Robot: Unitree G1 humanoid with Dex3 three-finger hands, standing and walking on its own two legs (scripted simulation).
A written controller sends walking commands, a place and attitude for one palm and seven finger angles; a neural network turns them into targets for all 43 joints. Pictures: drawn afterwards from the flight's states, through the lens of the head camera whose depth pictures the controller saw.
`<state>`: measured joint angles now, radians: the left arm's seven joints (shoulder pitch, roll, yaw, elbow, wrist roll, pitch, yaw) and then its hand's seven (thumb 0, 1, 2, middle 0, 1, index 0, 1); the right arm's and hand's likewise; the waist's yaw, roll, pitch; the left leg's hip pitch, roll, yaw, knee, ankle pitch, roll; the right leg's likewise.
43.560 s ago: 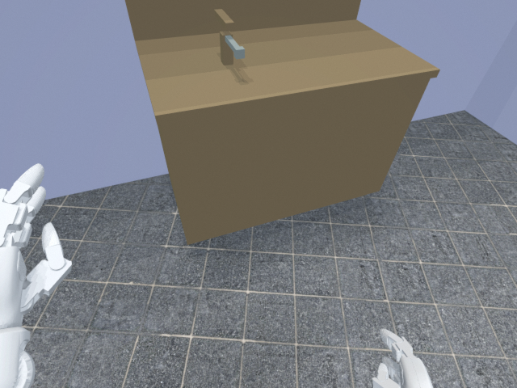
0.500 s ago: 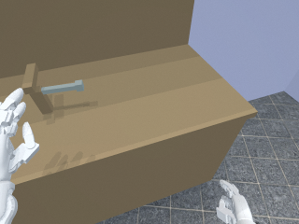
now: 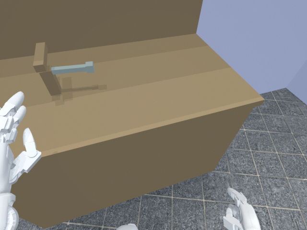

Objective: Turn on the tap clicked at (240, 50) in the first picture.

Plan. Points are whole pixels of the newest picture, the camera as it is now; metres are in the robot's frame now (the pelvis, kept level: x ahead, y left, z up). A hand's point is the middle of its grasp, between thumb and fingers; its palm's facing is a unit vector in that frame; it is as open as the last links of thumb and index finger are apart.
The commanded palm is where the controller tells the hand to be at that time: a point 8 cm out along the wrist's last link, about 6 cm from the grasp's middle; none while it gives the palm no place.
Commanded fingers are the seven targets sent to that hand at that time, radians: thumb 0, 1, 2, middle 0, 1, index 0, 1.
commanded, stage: step back with the hand held close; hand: left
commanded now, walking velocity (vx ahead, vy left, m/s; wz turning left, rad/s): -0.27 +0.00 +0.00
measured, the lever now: (90, 67) +0.59 +0.27 +0.09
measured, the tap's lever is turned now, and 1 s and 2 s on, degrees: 84 84 84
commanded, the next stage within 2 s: stop stepping back and stand still in 0.58 s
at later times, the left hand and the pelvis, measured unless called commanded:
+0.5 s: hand (28, 186) +0.15 +0.22 +0.18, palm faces +0.33 -0.88 -0.33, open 7.4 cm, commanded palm +0.09 +0.27 +0.19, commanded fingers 0.00 0.90 0.90 -0.20 -0.30 -0.20 -0.30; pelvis -0.06 -0.01 +0.01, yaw +0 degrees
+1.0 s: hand out of the picture +0.05 +0.22 +0.18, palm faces +0.43 -0.80 -0.43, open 7.4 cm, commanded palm -0.01 +0.25 +0.19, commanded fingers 0.00 0.90 0.90 -0.20 -0.30 -0.20 -0.30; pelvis -0.16 -0.03 +0.01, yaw +1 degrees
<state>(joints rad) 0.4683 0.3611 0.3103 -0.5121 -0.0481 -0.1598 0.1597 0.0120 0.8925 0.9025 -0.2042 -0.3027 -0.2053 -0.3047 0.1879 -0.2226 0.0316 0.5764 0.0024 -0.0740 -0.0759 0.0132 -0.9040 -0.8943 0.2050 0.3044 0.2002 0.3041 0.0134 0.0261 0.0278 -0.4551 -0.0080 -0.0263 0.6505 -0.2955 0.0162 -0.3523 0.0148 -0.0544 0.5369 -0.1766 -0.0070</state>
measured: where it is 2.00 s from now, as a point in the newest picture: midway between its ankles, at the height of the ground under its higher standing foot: outside the picture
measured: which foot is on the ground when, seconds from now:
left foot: down 0.00-0.38, up 0.40-0.58, down 0.60-0.96, up 0.98-1.00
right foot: down 0.00-0.08, up 0.10-0.34, down 0.36-0.60, up 0.62-0.90, down 0.92-1.00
